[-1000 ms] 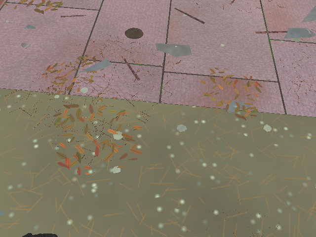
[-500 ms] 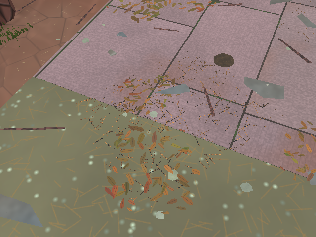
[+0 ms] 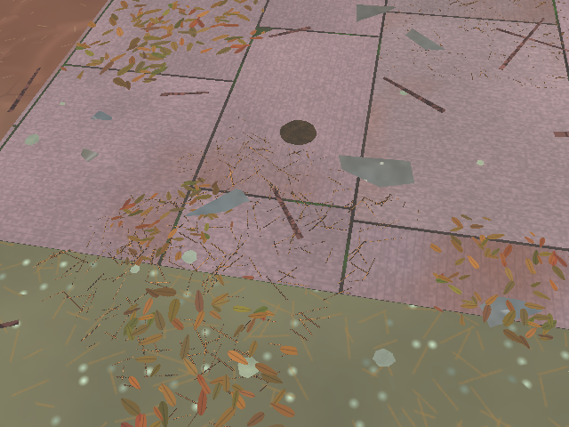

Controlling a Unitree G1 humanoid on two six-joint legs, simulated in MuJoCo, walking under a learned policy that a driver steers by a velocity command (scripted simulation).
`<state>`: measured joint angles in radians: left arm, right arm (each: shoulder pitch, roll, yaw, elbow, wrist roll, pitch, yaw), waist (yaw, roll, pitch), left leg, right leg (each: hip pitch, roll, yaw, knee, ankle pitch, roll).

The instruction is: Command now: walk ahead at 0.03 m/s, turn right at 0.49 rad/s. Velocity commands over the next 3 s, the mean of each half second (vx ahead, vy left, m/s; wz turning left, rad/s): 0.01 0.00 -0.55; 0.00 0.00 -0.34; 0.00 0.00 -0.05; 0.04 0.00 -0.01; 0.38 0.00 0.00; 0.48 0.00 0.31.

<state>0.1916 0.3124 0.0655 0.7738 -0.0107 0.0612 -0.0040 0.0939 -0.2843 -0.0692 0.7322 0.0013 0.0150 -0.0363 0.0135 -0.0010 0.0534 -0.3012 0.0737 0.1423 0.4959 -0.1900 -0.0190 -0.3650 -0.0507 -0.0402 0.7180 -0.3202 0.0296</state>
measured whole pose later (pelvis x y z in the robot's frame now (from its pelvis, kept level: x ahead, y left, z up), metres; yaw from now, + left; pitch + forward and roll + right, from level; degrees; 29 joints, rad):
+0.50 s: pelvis +0.02 +0.00 +0.01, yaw -18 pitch +2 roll +1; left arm 0.17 0.32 0.07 0.68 -0.02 0.05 0.03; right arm 0.09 -0.30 -0.08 0.78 0.01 -0.02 -0.02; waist 0.03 -0.02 0.04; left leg -0.31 -0.05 -0.10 0.56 -0.30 -0.07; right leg -0.30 0.11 0.22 0.50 -0.22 -0.04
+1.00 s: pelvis +0.02 -0.02 +0.01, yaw -27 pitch +0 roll +0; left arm 0.17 0.26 0.03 0.70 0.02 0.04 0.01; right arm 0.16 -0.29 -0.03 0.84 -0.01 0.00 -0.01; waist -0.03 0.04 0.05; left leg -0.20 0.06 -0.01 0.49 -0.27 -0.05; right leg -0.21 0.03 0.03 0.49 -0.27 -0.02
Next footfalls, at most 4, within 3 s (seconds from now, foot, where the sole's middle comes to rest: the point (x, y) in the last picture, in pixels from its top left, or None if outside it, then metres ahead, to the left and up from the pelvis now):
0.02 right None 0.05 -0.11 -0.77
0.54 left None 0.11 0.10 -0.77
0.90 right None -0.01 -0.14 -0.77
2.54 right None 0.34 -0.29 -0.77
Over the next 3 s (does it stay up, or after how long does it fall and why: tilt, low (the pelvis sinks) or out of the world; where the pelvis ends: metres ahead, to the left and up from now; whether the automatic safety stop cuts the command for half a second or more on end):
stays up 0.47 -0.22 0.00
